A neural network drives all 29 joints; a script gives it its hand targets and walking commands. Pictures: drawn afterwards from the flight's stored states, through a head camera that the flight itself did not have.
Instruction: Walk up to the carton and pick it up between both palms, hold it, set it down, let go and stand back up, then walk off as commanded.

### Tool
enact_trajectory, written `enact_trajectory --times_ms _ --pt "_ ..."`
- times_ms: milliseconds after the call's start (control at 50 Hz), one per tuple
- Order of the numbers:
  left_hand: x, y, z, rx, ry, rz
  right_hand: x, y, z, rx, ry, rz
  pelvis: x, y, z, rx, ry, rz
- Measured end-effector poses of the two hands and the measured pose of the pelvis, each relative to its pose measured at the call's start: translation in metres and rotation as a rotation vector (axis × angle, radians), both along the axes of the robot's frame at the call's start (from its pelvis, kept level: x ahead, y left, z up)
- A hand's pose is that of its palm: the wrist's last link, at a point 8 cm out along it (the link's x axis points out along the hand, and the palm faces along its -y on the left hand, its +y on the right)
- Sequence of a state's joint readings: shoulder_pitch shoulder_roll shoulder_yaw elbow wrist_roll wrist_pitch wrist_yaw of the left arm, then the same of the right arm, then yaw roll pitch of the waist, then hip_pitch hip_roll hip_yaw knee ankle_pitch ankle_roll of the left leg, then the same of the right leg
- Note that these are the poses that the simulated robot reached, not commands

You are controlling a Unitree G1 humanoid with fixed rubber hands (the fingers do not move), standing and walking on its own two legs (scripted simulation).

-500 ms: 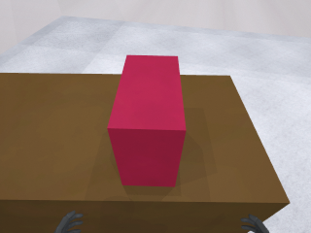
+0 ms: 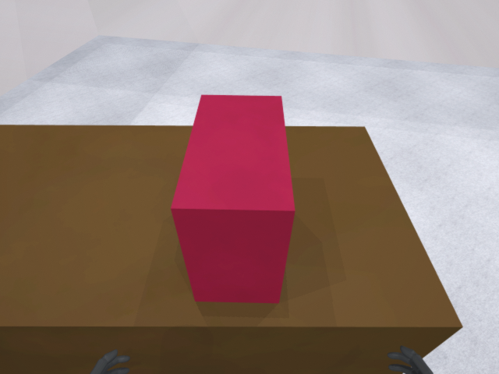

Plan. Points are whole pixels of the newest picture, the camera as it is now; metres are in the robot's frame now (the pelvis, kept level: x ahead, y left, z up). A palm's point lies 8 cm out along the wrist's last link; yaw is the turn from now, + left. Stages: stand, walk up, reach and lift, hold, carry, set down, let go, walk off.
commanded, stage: walk off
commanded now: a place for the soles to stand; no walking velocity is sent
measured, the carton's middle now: (239, 196) +0.46 +0.04 +0.02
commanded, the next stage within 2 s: none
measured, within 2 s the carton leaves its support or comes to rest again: neither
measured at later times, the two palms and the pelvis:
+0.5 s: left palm out of the picture -0.04 +0.23 -0.10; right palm out of the picture +0.07 -0.34 -0.16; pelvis -0.09 -0.07 -0.03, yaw +1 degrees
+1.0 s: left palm out of the picture -0.05 +0.25 -0.10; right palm out of the picture +0.05 -0.34 -0.14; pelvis -0.12 -0.05 -0.03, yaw +2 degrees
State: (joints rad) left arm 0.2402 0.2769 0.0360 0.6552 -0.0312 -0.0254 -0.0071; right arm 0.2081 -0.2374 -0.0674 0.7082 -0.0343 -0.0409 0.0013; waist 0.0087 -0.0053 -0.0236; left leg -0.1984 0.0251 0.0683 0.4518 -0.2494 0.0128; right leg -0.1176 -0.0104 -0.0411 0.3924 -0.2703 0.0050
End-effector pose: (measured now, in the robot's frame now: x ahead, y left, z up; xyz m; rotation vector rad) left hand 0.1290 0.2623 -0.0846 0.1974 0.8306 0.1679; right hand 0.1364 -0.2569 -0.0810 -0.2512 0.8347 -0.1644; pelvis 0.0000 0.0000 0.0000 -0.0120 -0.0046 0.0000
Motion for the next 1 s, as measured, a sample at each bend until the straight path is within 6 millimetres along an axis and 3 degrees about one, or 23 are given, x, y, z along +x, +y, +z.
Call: enact_trajectory --times_ms 100,260,420,500,600,740,880,1000 --pt "-0.012 0.003 -0.007 0.008 0.038 -0.004 -0.009 -0.005 -0.004 -0.014 0.028 0.0 -0.007 0.0 -0.002 -0.001 -0.023 0.002" --pt "-0.072 0.003 -0.024 0.062 0.196 0.016 -0.059 -0.044 -0.03 -0.058 0.174 -0.001 -0.041 -0.016 -0.014 0.008 -0.071 0.036" --pt "-0.143 -0.018 -0.033 0.157 0.308 0.08 -0.059 -0.081 -0.079 -0.028 0.19 0.063 -0.082 -0.057 -0.041 0.046 -0.016 0.028" --pt "-0.173 -0.028 -0.02 0.193 0.341 0.116 -0.065 -0.088 -0.081 -0.008 0.204 0.077 -0.091 -0.071 -0.035 0.059 -0.027 0.027" --pt "-0.176 -0.037 -0.004 0.224 0.304 0.126 -0.066 -0.099 -0.072 -0.006 0.179 0.062 -0.096 -0.082 -0.027 0.072 -0.011 0.03" --pt "-0.187 -0.04 -0.001 0.234 0.303 0.129 -0.078 -0.104 -0.07 -0.002 0.181 0.056 -0.107 -0.085 -0.024 0.076 -0.022 0.03" --pt "-0.187 -0.03 -0.005 0.221 0.285 0.112 -0.087 -0.097 -0.064 -0.014 0.166 0.031 -0.113 -0.073 -0.025 0.06 -0.031 0.029" --pt "-0.184 -0.011 -0.013 0.195 0.26 0.097 -0.091 -0.081 -0.055 -0.041 0.148 0.016 -0.116 -0.052 -0.026 0.031 -0.034 0.028"
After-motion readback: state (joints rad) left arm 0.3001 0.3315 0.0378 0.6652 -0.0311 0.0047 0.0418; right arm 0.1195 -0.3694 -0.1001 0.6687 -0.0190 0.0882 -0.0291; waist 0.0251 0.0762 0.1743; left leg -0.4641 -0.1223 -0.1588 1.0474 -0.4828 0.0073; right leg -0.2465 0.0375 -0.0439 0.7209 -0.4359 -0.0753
